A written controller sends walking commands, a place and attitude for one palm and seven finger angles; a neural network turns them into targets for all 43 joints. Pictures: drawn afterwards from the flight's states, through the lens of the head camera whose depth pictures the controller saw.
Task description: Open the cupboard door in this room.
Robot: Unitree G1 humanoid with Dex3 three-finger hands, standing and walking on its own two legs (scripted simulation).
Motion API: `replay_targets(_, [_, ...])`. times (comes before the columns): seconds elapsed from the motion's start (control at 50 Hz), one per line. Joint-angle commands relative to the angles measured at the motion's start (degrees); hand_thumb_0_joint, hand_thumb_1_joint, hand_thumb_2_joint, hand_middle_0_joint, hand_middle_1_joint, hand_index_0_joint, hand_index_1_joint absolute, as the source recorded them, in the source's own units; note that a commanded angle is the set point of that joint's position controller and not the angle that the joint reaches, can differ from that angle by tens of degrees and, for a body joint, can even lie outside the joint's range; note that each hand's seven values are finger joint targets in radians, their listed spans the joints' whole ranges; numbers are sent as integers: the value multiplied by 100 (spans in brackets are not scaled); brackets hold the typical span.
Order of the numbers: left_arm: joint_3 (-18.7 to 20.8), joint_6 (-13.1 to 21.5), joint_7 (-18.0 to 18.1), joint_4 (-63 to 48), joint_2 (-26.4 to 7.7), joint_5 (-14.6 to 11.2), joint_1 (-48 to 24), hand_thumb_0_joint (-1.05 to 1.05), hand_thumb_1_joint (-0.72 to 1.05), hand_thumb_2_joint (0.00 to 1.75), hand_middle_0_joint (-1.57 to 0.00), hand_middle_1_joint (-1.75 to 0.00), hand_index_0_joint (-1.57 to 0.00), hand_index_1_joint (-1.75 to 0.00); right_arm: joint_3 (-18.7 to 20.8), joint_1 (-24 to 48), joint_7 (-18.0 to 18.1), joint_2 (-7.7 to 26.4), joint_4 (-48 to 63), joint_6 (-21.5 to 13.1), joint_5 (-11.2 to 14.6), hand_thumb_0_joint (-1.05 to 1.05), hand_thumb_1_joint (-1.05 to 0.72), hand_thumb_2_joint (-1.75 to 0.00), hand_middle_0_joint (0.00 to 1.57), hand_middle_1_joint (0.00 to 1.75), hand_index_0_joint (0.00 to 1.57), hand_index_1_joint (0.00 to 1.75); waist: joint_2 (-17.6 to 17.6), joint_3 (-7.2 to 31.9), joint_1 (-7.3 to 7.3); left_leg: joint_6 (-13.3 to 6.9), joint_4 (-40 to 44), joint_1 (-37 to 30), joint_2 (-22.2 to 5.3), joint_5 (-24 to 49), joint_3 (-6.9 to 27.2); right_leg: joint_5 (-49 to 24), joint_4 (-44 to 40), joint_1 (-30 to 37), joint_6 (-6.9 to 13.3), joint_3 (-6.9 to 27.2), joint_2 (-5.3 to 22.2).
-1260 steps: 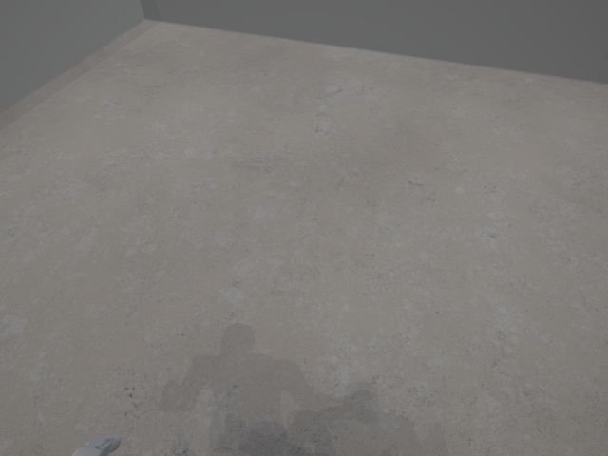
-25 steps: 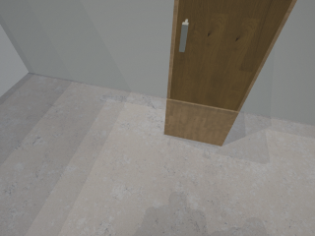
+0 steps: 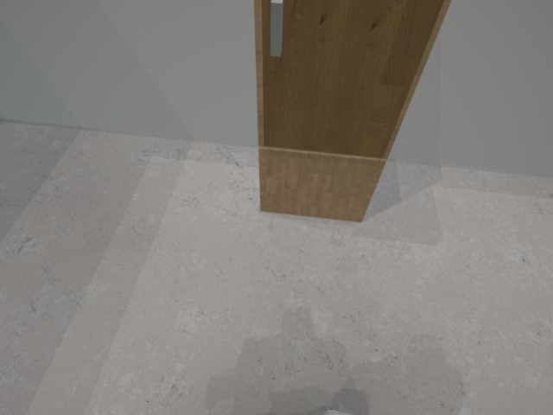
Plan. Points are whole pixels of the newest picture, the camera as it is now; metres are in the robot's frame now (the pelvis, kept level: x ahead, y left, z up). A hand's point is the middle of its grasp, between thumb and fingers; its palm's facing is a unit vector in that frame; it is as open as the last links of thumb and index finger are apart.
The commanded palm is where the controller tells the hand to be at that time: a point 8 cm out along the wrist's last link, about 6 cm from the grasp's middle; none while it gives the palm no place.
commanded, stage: take the last steps up to it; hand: left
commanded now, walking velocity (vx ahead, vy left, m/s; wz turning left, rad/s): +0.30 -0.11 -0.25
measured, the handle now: (277, 24) +0.92 +0.05 +0.09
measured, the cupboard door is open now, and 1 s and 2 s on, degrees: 0 0 0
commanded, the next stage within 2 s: come to a stop and stand still in 0.96 s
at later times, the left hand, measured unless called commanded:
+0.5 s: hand (232, 360) +0.22 +0.09 -0.17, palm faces -0.13 -0.98 -0.18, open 7.4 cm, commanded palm none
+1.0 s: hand (220, 337) +0.26 +0.12 -0.17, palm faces -0.04 -0.99 -0.14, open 7.3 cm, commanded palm none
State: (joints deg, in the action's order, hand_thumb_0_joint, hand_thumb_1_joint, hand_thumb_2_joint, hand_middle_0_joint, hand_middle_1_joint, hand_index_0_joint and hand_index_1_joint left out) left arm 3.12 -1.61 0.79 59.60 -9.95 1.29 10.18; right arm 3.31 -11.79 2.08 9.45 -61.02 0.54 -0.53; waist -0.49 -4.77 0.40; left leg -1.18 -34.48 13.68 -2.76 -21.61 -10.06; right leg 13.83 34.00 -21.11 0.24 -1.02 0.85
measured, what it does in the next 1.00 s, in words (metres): walks ahead: right foot, then left foot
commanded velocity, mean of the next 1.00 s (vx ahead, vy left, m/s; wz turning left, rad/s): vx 0.27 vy -0.05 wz -0.04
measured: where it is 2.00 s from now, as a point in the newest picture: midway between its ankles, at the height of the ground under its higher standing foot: (296, 383)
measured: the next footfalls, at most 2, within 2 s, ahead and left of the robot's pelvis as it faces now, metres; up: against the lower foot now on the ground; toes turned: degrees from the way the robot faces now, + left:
right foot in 0.44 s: +0.17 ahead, -0.20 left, +0.00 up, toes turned -16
left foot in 0.84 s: +0.34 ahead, +0.02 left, +0.00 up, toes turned +5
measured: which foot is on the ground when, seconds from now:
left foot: down 0.00-0.46, up 0.48-0.82, down 0.84-1.00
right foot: down 0.00-0.02, up 0.04-0.42, down 0.44-0.84, up 0.86-1.00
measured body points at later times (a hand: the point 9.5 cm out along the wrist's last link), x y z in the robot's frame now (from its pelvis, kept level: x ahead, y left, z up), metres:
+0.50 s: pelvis +0.10 -0.07 -0.01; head +0.14 -0.08 +0.44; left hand +0.23 +0.14 -0.15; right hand -0.03 -0.28 -0.16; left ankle -0.02 +0.09 -0.69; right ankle +0.13 -0.19 -0.73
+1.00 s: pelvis +0.27 -0.06 +0.01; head +0.29 -0.03 +0.46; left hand +0.27 +0.17 -0.16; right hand +0.32 -0.30 -0.12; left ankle +0.30 +0.02 -0.73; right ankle +0.21 -0.19 -0.65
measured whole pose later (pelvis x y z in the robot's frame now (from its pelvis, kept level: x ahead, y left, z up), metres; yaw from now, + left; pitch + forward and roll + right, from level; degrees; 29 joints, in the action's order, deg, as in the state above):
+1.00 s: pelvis +0.27 -0.06 +0.01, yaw -6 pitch +0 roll -1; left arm 2.9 1.1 -0.7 64.7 -10.2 1.5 17.1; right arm 3.2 -10.9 1.1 8.5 -58.5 -4.3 -1.1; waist -1.9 -3.0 -1.3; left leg -3.6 -28.1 14.4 -2.4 -13.5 -10.7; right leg 21.1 62.8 -24.4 -0.4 -3.8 4.9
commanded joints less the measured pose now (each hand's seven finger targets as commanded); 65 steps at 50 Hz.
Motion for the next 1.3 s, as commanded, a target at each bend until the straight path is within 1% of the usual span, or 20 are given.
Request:
replay_targets(0.0, [76, 7, -16, -491, -464, -48, -65, 0, 90, 90, -20, -30, -20, -30, 123, -787, 20, 851, 186, -153, -85, 0, -90, -90, 20, 30, 20, 30, 1430, 444, 217, -458, 2152, -904, -1693, -359, 2142, 542, 659, -860, -25, 27, -29])
replay_targets(0.02, [120, -36, -48, -597, -544, 33, -294, 0, 90, 90, -20, -30, -20, -30, 171, -816, 45, 982, 223, -163, -111, 0, -90, -90, 20, 30, 20, 30, 1380, 146, 288, -762, 2545, -749, -2224, -488, 2568, 1291, 1843, -1292, -84, -9, 2])
replay_targets(0.08, [226, 10, -193, -644, -569, 95, -254, 0, 90, 90, -20, -30, -20, -30, 156, -704, 40, 897, 321, -287, -128, 0, -90, -90, 20, 30, 20, 30, 394, -50, 111, -783, 2466, -1019, -2083, -233, 1933, 850, 2831, -2001, -132, 220, 373])
replay_targets(0.24, [109, 88, -344, -792, -261, 70, -814, 0, 90, 90, -20, -30, -20, -30, 161, -1598, 23, 807, -36, -412, -171, 0, -90, -90, 20, 30, 20, 30, 707, -81, 416, -627, 2158, -1775, -1838, 1914, 766, 433, 1973, -2053, -271, -299, 566])
replay_targets(0.34, [66, 223, -355, -655, -214, 24, -728, 0, 90, 90, -20, -30, -20, -30, 212, -1339, -68, 922, -72, -348, -192, 0, -90, -90, 20, 30, 20, 30, 1113, -34, 293, -379, 1769, -1125, -1639, 2124, 291, 473, 315, -618, -101, -812, 299])
replay_targets(0.38, [105, 312, -304, -250, -399, 23, 221, 0, 90, 90, -20, -30, -20, -30, 208, -1193, -94, 945, -105, -330, -132, 0, -90, -90, 20, 30, 20, 30, 802, 421, -197, -129, 732, -797, -1363, 2831, -43, -87, -514, 887, 57, -1092, -22])
replay_targets(0.4, [185, 374, -253, 63, -693, 28, 1083, 0, 90, 90, -20, -30, -20, -30, 184, -1098, -132, 842, -87, -347, -77, 0, -90, -90, 20, 30, 20, 30, 362, 856, -602, 41, -273, -79, -1138, 2688, -283, -330, -655, 2224, 189, -858, 138])
replay_targets(0.42, [340, 450, -146, 329, -1334, 38, 1929, 0, 90, 90, -20, -30, -20, -30, 66, -1031, -184, 409, 73, -368, 3, 0, -90, -90, 20, 30, 20, 30, -1010, 1372, -931, 220, -1851, 1335, -663, 742, -390, -291, -984, 3520, 626, 766, 1518])
replay_targets(0.44, [374, 440, -82, 456, -1689, -65, 2270, 0, 90, 90, -20, -30, -20, -30, -8, -604, -173, 281, 392, -313, 37, 0, -90, -90, 20, 30, 20, 30, -1449, 1360, -955, 274, -3239, 2267, -120, -1515, 152, -1232, -1482, 3624, 1122, 2392, 2450])
replay_targets(0.46, [373, 457, -39, 424, -1674, -82, 1962, 0, 90, 90, -20, -30, -20, -30, 29, -360, -168, 329, 395, -253, 45, 0, -90, -90, 20, 30, 20, 30, -1517, 1234, -908, 214, -3902, 2343, -321, -1315, 803, -827, -1695, 2893, 1220, 2505, 2539])
replay_targets(0.5, [219, 434, -2, 143, -1094, -62, 870, 0, 90, 90, -20, -30, -20, -30, 100, -259, -194, 349, 331, -233, -42, 0, -90, -90, 20, 30, 20, 30, -538, 249, -425, 177, -3963, 2422, -702, -383, 958, 777, -1996, 1647, 1036, 1703, 2200])
replay_targets(0.58, [70, 558, 22, 47, -587, 31, 501, 0, 90, 90, -20, -30, -20, -30, 96, -798, -269, 135, 120, -119, -111, 0, -90, -90, 20, 30, 20, 30, -722, 195, 62, 341, -2716, 1519, -654, 239, 610, 15, -2211, 737, 722, 326, 1599])
replay_targets(0.72, [90, 596, -11, 208, -942, 20, 701, 0, 90, 90, -20, -30, -20, -30, 35, 20, -386, 219, 509, -241, -52, 0, -90, -90, 20, 30, 20, 30, -678, 35, -58, 285, -582, 1069, -450, 579, 382, -153, -2112, 1081, 809, 87, 1621])
replay_targets(0.78, [94, 532, -22, 247, -905, -13, 620, 0, 90, 90, -20, -30, -20, -30, 61, -483, -346, 405, 360, -327, -69, 0, -90, -90, 20, 30, 20, 30, -149, 139, 258, 254, 369, -412, -257, 1047, 216, 91, -1410, 523, 562, -165, 1357])
replay_targets(0.8, [59, 506, -42, 218, -739, -26, 685, 0, 90, 90, -20, -30, -20, -30, 121, -997, -304, 678, 195, -371, -95, 0, -90, -90, 20, 30, 20, 30, 504, 309, 459, 180, 746, -1258, -445, 783, 554, 163, -430, 48, 391, -394, 981])
replay_targets(0.84, [-26, 484, -77, -56, -410, -34, 747, 0, 90, 90, -20, -30, -20, -30, 292, -1861, -196, 1520, -5, -355, -152, 0, -90, -90, 20, 30, 20, 30, 2324, 680, 675, -630, 2227, -1891, -2316, 198, 3420, 2160, 2517, -1356, 9, -595, 4])
replay_targets(0.92, [8, 438, -146, 142, -328, 33, 675, 0, 90, 90, -20, -30, -20, -30, 51, -708, -119, 721, 240, -447, -86, 0, -90, -90, 20, 30, 20, 30, 530, 160, 89, -623, 2326, -677, -1745, 1179, 1900, 685, 3269, -1312, -21, -1, 649])
replay_targets(1.12, [-98, 217, 9, 99, -3, -23, 551, 0, 90, 90, -20, -30, -20, -30, -20, -693, -8, 500, -75, -422, -61, 0, -90, -90, 20, 30, 20, 30, 874, 293, -92, -574, 1581, -648, -1229, 4923, 527, 14, 792, -66, -216, -317, 412])
replay_targets(1.2, [-66, 215, 82, 170, -384, -5, 874, 0, 90, 90, -20, -30, -20, -30, 55, -662, 8, 503, -234, -238, 0, 0, -90, -90, 20, 30, 20, 30, 661, 185, -282, -198, 912, -422, -955, 3682, 540, -1305, -785, 910, -175, -428, 459])
replay_targets(1.28, [132, 280, 159, 130, -1194, -24, 1066, 0, 90, 90, -20, -30, -20, -30, 127, -1002, -23, 209, -126, 82, 70, 0, -90, -90, 20, 30, 20, 30, -1502, 901, -296, 280, -1828, 561, 157, -1574, 532, -5836, -997, 1665, 1195, 1227, 2506])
